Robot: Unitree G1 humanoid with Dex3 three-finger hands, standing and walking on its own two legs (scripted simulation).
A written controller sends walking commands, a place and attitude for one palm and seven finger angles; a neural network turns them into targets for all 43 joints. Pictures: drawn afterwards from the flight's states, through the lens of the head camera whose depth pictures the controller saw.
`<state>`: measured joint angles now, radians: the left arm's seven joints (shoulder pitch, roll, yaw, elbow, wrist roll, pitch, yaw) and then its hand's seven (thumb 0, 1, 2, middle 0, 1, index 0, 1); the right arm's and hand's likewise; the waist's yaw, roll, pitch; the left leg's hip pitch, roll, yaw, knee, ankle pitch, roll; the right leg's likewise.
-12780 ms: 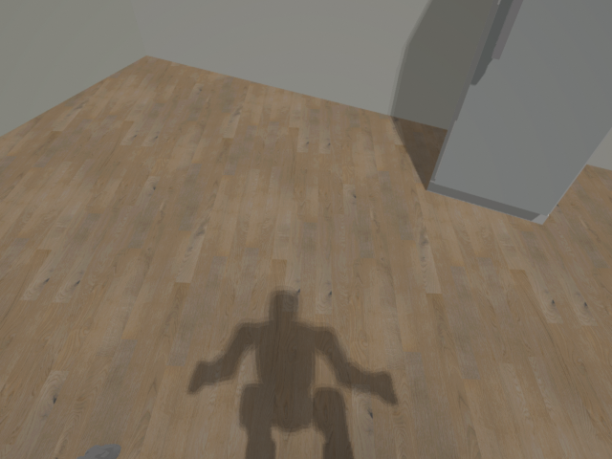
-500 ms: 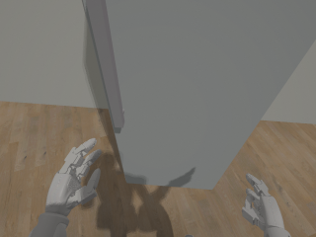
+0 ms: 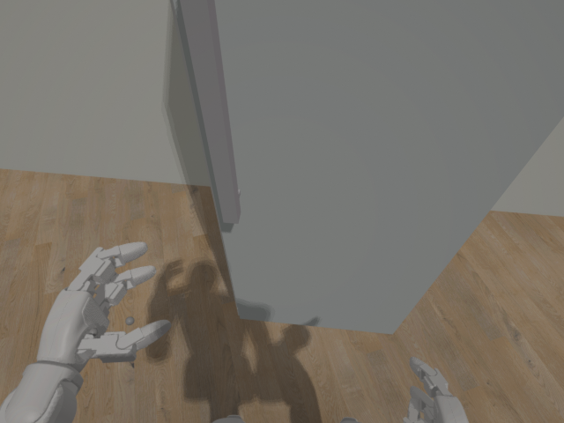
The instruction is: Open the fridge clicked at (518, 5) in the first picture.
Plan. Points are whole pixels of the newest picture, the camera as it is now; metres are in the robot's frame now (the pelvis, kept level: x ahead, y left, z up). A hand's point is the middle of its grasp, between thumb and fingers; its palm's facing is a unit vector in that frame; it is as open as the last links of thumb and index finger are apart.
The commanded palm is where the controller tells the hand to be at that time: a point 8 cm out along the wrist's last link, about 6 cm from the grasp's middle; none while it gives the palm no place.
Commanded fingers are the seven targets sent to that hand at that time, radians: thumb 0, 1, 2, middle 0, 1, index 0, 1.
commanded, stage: raise the hand to about handle height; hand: left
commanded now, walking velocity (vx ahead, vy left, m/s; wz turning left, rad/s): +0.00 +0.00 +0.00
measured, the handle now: (220, 107) +0.47 +0.11 +0.20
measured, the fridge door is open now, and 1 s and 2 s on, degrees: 0 0 0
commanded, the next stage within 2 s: move the hooked fingers beside the handle in 1.28 s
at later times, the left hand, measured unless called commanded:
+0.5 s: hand (78, 269) +0.26 +0.25 +0.13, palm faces +0.01 -1.00 -0.06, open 13.7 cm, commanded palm +0.24 +0.30 +0.14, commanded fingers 0.00 -0.50 0.30 -0.30 -1.20 -0.30 -1.20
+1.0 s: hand (65, 226) +0.30 +0.27 +0.16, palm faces -0.01 -1.00 -0.04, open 14.0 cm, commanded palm +0.26 +0.31 +0.17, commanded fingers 0.00 -0.50 0.30 -0.30 -1.20 -0.30 -1.20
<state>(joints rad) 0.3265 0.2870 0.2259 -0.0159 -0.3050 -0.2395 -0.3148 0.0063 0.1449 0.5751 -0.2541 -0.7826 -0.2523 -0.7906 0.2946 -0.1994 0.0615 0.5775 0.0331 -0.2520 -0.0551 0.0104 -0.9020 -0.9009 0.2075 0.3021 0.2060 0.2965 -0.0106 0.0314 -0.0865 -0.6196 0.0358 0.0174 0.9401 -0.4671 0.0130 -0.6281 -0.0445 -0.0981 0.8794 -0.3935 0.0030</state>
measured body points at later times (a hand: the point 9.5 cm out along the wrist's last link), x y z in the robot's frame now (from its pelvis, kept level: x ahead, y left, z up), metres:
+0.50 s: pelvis +0.02 +0.00 +0.03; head +0.03 +0.00 +0.48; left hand +0.26 +0.31 +0.13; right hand +0.21 -0.22 -0.03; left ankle +0.00 +0.11 -0.69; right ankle +0.03 -0.13 -0.69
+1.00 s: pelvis +0.02 -0.01 +0.04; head +0.03 -0.01 +0.49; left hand +0.30 +0.32 +0.16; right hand +0.19 -0.25 -0.04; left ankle +0.00 +0.11 -0.69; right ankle +0.03 -0.13 -0.69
